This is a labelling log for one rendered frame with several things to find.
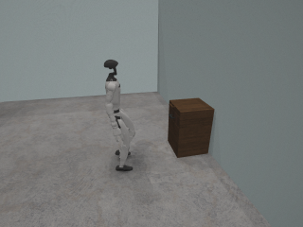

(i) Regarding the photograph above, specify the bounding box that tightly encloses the left robot thigh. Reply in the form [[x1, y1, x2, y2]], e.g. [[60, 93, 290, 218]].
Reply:
[[120, 110, 135, 136]]

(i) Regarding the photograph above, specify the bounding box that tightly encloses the robot right forearm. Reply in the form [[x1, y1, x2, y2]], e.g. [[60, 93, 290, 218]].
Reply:
[[106, 104, 118, 129]]

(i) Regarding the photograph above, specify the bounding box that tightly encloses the drawer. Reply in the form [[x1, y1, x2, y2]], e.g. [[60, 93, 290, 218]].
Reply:
[[169, 106, 180, 128]]

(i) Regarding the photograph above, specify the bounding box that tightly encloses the humanoid robot head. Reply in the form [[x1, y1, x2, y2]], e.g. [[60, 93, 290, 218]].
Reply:
[[103, 60, 118, 82]]

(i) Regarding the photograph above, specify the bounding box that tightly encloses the robot right upper arm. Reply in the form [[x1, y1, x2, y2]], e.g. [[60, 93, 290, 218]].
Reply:
[[105, 81, 116, 108]]

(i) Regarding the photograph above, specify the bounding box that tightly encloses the cabinet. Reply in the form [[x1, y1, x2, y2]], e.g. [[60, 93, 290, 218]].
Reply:
[[168, 97, 215, 158]]

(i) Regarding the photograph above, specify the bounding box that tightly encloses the right robot hand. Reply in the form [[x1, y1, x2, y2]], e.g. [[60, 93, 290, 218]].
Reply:
[[113, 127, 124, 142]]

